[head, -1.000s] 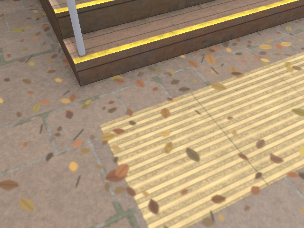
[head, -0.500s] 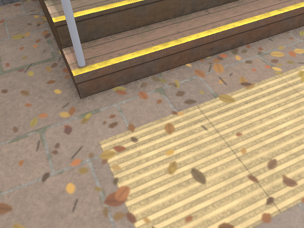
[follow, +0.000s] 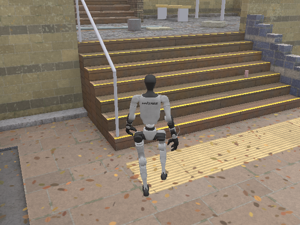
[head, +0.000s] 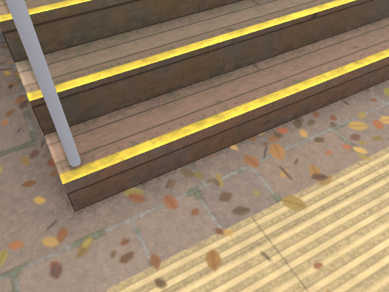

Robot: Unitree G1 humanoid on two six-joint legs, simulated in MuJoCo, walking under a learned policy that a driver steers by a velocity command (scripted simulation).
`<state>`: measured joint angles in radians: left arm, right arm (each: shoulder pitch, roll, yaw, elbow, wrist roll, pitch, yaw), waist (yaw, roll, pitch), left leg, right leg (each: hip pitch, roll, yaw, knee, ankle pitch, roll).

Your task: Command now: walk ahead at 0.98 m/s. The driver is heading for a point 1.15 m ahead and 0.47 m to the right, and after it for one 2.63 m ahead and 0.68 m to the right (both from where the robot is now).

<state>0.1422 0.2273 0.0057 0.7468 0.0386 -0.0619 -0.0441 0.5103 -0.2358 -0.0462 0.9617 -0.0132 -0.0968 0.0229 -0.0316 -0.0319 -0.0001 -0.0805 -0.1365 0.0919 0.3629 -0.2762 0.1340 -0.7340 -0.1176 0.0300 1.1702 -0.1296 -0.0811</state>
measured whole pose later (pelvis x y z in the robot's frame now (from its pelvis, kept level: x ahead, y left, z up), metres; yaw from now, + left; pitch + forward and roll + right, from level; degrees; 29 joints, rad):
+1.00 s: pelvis +0.92 -0.13 -0.01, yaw -37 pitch +2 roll +2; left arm -0.09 0.33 0.03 0.59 0.03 -0.01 -0.09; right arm 0.52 -0.30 -0.06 0.93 -0.02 -0.11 0.00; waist -0.08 -0.04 0.04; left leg 0.15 0.03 0.26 0.20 -0.37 -0.06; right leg -0.80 -0.05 -0.10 0.86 -0.02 -0.14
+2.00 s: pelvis +1.32 -0.63 +0.12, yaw -24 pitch +3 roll +0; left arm -0.01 0.26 -0.03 0.45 0.04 -0.01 -0.01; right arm 0.28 -0.32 -0.11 0.68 -0.07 0.01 -0.08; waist -0.11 -0.01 0.01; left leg -0.49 -0.22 -0.31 1.03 -0.55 0.01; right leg -0.57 0.05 0.20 0.94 -0.18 0.05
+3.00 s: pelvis +1.70 -0.83 +0.18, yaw +25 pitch +6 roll +1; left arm 0.00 0.18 -0.01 0.48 0.07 -0.01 0.01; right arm 0.48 -0.25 -0.10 0.83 -0.03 -0.14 -0.07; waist -0.11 0.01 -0.06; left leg -0.11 -0.06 -0.37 0.36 -0.36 0.06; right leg -1.16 -0.08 0.08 1.77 -0.76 -0.06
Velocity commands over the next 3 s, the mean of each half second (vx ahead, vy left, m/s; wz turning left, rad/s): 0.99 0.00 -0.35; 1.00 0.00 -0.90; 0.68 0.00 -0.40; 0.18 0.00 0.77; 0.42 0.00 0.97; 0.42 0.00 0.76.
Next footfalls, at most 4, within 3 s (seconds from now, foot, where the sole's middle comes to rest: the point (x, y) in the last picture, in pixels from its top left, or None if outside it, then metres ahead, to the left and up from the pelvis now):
0.24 right None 0.44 -0.08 -0.77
0.66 left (183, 204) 0.89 0.05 -0.77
1.12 right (271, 156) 1.13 -0.35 -0.77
1.54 left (305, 84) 1.41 -0.53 -0.59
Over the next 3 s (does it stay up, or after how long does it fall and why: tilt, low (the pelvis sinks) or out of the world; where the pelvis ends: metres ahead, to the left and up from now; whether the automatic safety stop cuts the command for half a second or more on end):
stays up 1.70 -0.83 0.18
